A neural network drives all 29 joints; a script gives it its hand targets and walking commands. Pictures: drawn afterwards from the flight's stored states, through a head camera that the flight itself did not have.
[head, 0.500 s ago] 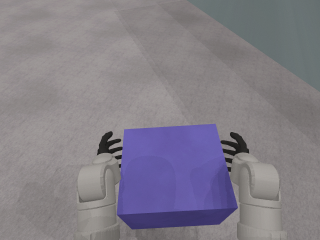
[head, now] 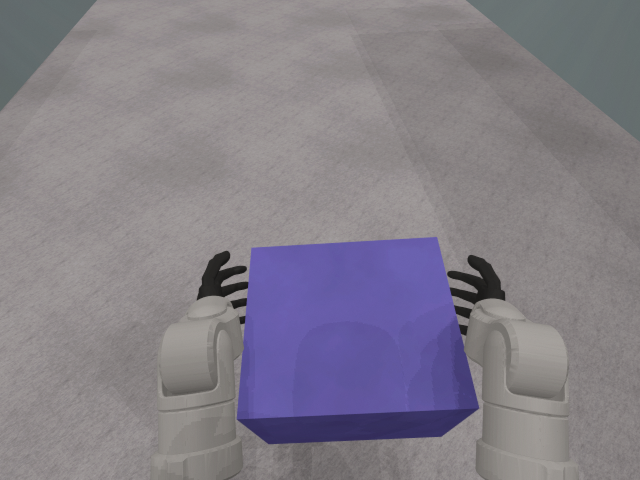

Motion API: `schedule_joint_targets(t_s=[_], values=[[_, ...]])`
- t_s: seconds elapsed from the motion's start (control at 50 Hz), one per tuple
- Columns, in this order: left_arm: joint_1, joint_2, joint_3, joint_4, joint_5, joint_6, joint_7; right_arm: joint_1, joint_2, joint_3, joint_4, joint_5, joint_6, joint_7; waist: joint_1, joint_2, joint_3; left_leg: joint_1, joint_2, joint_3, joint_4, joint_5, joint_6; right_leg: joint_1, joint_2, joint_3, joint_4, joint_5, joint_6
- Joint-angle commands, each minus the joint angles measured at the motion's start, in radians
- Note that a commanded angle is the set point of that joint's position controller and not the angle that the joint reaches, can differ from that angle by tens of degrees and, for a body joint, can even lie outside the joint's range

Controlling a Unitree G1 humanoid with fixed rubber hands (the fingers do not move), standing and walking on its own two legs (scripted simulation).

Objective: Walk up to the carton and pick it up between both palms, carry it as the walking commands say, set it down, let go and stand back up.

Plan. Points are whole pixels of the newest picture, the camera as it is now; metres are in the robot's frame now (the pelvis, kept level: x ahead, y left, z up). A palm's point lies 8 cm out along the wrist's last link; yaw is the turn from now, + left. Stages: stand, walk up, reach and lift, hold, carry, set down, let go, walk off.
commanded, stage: carry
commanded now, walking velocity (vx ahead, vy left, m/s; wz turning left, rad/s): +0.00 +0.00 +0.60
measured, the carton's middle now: (349, 345) +0.30 -0.02 +0.01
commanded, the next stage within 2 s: none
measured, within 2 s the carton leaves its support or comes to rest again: neither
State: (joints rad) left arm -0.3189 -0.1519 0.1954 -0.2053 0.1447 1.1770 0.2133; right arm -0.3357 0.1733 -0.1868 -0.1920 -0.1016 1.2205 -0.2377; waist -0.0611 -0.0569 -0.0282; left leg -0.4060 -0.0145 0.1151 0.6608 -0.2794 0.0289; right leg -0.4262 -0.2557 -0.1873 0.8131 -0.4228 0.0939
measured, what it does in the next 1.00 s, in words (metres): walks backwards, turning left: right foot, then left foot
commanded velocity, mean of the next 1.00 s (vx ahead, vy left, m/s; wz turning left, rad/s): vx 0.00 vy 0.00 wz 0.35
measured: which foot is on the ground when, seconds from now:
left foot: down 0.00-0.32, up 0.34-0.56, down 0.58-1.00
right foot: up 0.00-0.28, down 0.30-0.60, up 0.62-0.82, down 0.84-1.00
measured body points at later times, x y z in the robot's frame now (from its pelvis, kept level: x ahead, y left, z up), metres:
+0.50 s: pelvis -0.09 +0.02 +0.02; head -0.07 +0.01 +0.47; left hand +0.17 +0.24 +0.09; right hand +0.24 -0.06 +0.08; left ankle -0.08 +0.13 -0.67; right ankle -0.04 -0.10 -0.71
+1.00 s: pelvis -0.17 +0.04 +0.01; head -0.17 +0.04 +0.46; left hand +0.01 +0.32 +0.09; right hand +0.16 +0.05 +0.08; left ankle -0.12 +0.15 -0.71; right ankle -0.09 -0.05 -0.71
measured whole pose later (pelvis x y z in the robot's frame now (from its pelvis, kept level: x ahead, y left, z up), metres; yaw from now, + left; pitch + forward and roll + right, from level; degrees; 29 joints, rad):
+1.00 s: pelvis -0.17 +0.04 +0.01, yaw +27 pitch +0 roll -1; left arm -0.30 -0.16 0.20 -0.20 0.06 1.19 0.30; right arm -0.30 0.16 -0.17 -0.17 -0.15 1.22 -0.18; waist 0.04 0.03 -0.01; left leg -0.42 -0.01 0.10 0.53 -0.12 0.07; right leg -0.35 -0.08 -0.17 0.60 -0.26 0.00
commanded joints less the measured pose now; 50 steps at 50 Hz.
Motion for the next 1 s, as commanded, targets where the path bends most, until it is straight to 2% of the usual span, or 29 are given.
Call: schedule_joint_targets(t_s=[0.0, 0.04, 0.08, 0.16, 0.22, 0.26, 0.28, 0.3, 0.32, 0.34, 0.36, 0.38, 0.42, 0.44, 0.52, 0.54, 0.56, 0.58, 0.6, 0.62, 0.7, 0.76, 0.8, 0.82, 0.84, 0.86, 0.88, 0.92, 0.98], values=[[-0.545, -0.990, -0.731, -0.046, -0.450, 0.027, -0.406, -0.589, 0.992, 0.720, -0.051, 0.469, -0.008, 0.443, 0.041, 0.296, -0.428, 0.456, 0.365, -0.476, -0.119, 1.042, 0.161, -0.219, 0.112, 0.092, 0.263, -0.264, 0.042], [-0.606, -1.030, -0.758, -0.079, -0.497, 0.019, -0.420, -0.579, 1.019, 0.712, -0.074, 0.439, -0.025, 0.429, 0.040, 0.211, -0.454, 0.397, 0.310, -0.374, -0.148, 0.748, 0.128, -0.195, 0.117, 0.115, 0.271, -0.133, 0.027], [-0.687, -1.038, -0.788, -0.151, -0.545, 0.009, -0.421, -0.639, 1.015, 0.703, -0.155, 0.442, -0.044, 0.414, 0.042, 0.222, -0.476, 0.381, 0.259, -0.327, -0.185, 0.520, 0.132, -0.186, 0.134, 0.116, 0.259, -0.068, 0.025], [-0.655, -1.005, -0.781, -0.157, -0.564, 0.021, -0.424, -0.576, 0.982, 0.690, -0.189, 0.404, -0.052, 0.388, 0.037, 0.160, -0.497, 0.331, 0.275, -0.402, -0.282, 0.190, 0.133, -0.093, 0.177, 0.133, 0.143, -0.048, -0.005], [-0.579, -0.990, -0.752, -0.112, -0.555, 0.030, -0.427, -0.552, 0.959, 0.710, -0.192, 0.392, -0.049, 0.380, 0.039, 0.171, -0.508, 0.288, 0.276, -0.421, -0.320, 0.175, 0.121, 0.041, 0.208, 0.124, -0.047, -0.051, -0.035], [-0.550, -0.993, -0.756, -0.111, -0.552, 0.027, -0.428, -0.572, 0.931, 0.713, -0.228, 0.394, -0.053, 0.384, 0.050, 0.247, -0.533, 0.220, 0.217, -0.364, -0.340, 0.178, 0.048, 0.237, 0.242, 0.064, -0.294, -0.013, -0.058], [-0.525, -0.981, -0.747, -0.105, -0.538, 0.023, -0.424, -0.566, 0.939, 0.721, -0.202, 0.397, -0.048, 0.387, 0.061, 0.186, -0.534, 0.130, 0.160, -0.305, -0.326, 0.161, -0.020, 0.399, 0.211, 0.052, -0.460, 0.064, -0.064], [-0.520, -0.981, -0.740, -0.095, -0.525, 0.021, -0.422, -0.573, 0.947, 0.741, -0.201, 0.406, -0.041, 0.396, 0.080, 0.081, -0.522, -0.055, 0.054, -0.212, -0.255, 0.136, -0.110, 0.559, 0.062, 0.190, -0.523, -0.010, -0.120], [-0.481, -0.998, -0.730, -0.049, -0.502, 0.013, -0.420, -0.609, 0.940, 0.762, -0.209, 0.431, -0.036, 0.401, 0.087, -0.262, -0.456, -0.138, -0.053, -0.108, 0.128, -0.143, -0.072, 0.404, -0.213, 0.483, -0.547, 0.062, -0.232], [-0.516, -1.006, -0.728, -0.067, -0.507, 0.016, -0.427, -0.639, 0.975, 0.780, -0.191, 0.445, -0.034, 0.410, 0.079, -0.220, -0.375, -0.248, 0.011, -0.091, 0.329, -0.224, -0.042, 0.348, -0.311, 0.453, -0.551, 0.229, -0.274], [-0.549, -0.999, -0.729, -0.089, -0.508, 0.016, -0.426, -0.652, 0.997, 0.789, -0.173, 0.467, -0.039, 0.413, 0.075, -0.080, -0.358, -0.232, 0.045, -0.117, 0.388, -0.205, -0.031, 0.323, -0.264, 0.352, -0.497, 0.373, -0.241], [-0.534, -0.980, -0.706, -0.081, -0.486, 0.013, -0.424, -0.705, 0.982, 0.786, -0.208, 0.485, -0.042, 0.413, 0.075, -0.047, -0.376, -0.202, 0.054, -0.101, 0.390, -0.173, -0.028, 0.334, -0.198, 0.240, -0.434, 0.528, -0.197], [-0.556, -0.982, -0.704, -0.115, -0.474, 0.015, -0.415, -0.665, 0.999, 0.780, -0.169, 0.488, -0.030, 0.419, 0.080, -0.078, -0.415, -0.168, 0.038, -0.044, 0.329, -0.169, -0.059, 0.394, -0.148, 0.108, -0.329, 0.702, -0.163], [-0.514, -0.955, -0.683, -0.070, -0.453, 0.021, -0.415, -0.645, 0.985, 0.788, -0.142, 0.485, -0.023, 0.420, 0.078, -0.151, -0.393, -0.133, 0.017, -0.001, 0.278, -0.177, -0.071, 0.381, -0.121, 0.067, -0.297, 0.770, -0.153], [-0.489, -0.949, -0.677, -0.035, -0.417, 0.026, -0.404, -0.631, 0.976, 0.772, -0.080, 0.494, -0.005, 0.436, 0.080, -0.196, -0.396, -0.021, -0.016, 0.068, 0.041, -0.094, -0.061, 0.352, -0.150, 0.052, -0.216, 0.704, -0.137], [-0.492, -0.948, -0.678, -0.025, -0.409, 0.026, -0.403, -0.637, 0.986, 0.761, -0.056, 0.489, -0.006, 0.439, 0.073, -0.135, -0.396, 0.034, -0.028, 0.088, -0.088, 0.012, -0.051, 0.332, -0.137, 0.022, -0.173, 0.617, -0.101], [-0.477, -0.945, -0.679, -0.004, -0.406, 0.026, -0.401, -0.638, 0.981, 0.757, -0.046, 0.490, -0.002, 0.444, 0.064, -0.091, -0.411, 0.145, 0.042, -0.019, -0.209, 0.106, -0.035, 0.243, -0.118, -0.008, -0.080, 0.526, -0.048], [-0.488, -0.943, -0.672, 0.010, -0.403, 0.026, -0.396, -0.634, 1.000, 0.750, -0.017, 0.495, -0.001, 0.449, 0.052, 0.084, -0.408, 0.320, 0.203, -0.245, -0.214, 0.412, 0.011, 0.013, -0.069, 0.007, 0.045, 0.252, 0.011], [-0.544, -0.940, -0.703, -0.033, -0.415, 0.028, -0.404, -0.546, 1.007, 0.714, 0.062, 0.459, -0.005, 0.449, 0.042, 0.460, -0.394, 0.385, 0.431, -0.552, -0.191, 0.924, 0.143, -0.222, 0.096, -0.020, 0.178, -0.229, 0.068], [-0.543, -0.978, -0.710, 0.000, -0.430, 0.015, -0.409, -0.605, 1.003, 0.717, -0.008, 0.464, -0.019, 0.446, 0.045, 0.296, -0.421, 0.439, 0.369, -0.448, -0.109, 1.061, 0.154, -0.206, 0.093, 0.071, 0.256, -0.243, 0.048], [-0.677, -1.030, -0.773, -0.128, -0.535, -0.004, -0.427, -0.627, 1.043, 0.699, -0.103, 0.433, -0.051, 0.416, 0.041, 0.226, -0.510, 0.348, 0.285, -0.266, -0.153, 0.663, 0.140, -0.095, 0.124, 0.080, 0.210, -0.072, 0.015], [-0.702, -1.016, -0.777, -0.168, -0.576, 0.003, -0.435, -0.654, 1.012, 0.700, -0.208, 0.411, -0.071, 0.386, 0.042, 0.187, -0.522, 0.298, 0.285, -0.264, -0.226, 0.368, 0.141, 0.027, 0.165, 0.086, 0.049, -0.059, -0.031], [-0.672, -0.985, -0.774, -0.172, -0.572, 0.017, -0.439, -0.607, 0.991, 0.703, -0.197, 0.386, -0.067, 0.375, 0.057, 0.181, -0.521, 0.291, 0.260, -0.244, -0.231, 0.282, 0.124, 0.159, 0.210, 0.051, -0.221, 0.019, -0.063], [-0.658, -0.989, -0.776, -0.154, -0.578, 0.022, -0.444, -0.583, 0.993, 0.706, -0.177, 0.380, -0.068, 0.372, 0.064, 0.168, -0.527, 0.237, 0.233, -0.217, -0.227, 0.217, 0.096, 0.275, 0.193, 0.051, -0.374, 0.144, -0.075], [-0.623, -0.991, -0.764, -0.118, -0.566, 0.025, -0.448, -0.559, 0.995, 0.721, -0.154, 0.377, -0.063, 0.372, 0.062, 0.079, -0.527, 0.167, 0.186, -0.209, -0.231, 0.190, 0.055, 0.370, 0.119, 0.128, -0.404, 0.191, -0.098], [-0.590, -1.009, -0.763, -0.062, -0.553, 0.024, -0.454, -0.595, 0.994, 0.735, -0.178, 0.381, -0.060, 0.377, 0.057, -0.083, -0.487, 0.141, 0.087, -0.119, -0.172, 0.061, 0.010, 0.296, -0.010, 0.289, -0.440, 0.212, -0.141], [-0.589, -0.999, -0.762, -0.067, -0.549, 0.023, -0.455, -0.586, 0.999, 0.738, -0.155, 0.382, -0.056, 0.377, 0.063, -0.103, -0.458, 0.184, 0.066, -0.096, -0.102, 0.031, 0.018, 0.214, -0.055, 0.293, -0.452, 0.222, -0.176], [-0.605, -0.995, -0.753, -0.074, -0.544, 0.027, -0.449, -0.628, 1.010, 0.762, -0.172, 0.424, -0.053, 0.387, 0.061, -0.034, -0.452, 0.263, 0.069, -0.081, -0.096, 0.056, 0.034, 0.116, -0.039, 0.226, -0.426, 0.240, -0.170], [-0.606, -0.971, -0.727, -0.017, -0.508, 0.037, -0.439, -0.642, 0.997, 0.738, -0.093, 0.432, -0.031, 0.408, 0.065, 0.048, -0.418, 0.243, 0.143, -0.178, -0.253, -0.013, 0.043, 0.049, 0.069, 0.146, -0.389, -0.070, -0.108]])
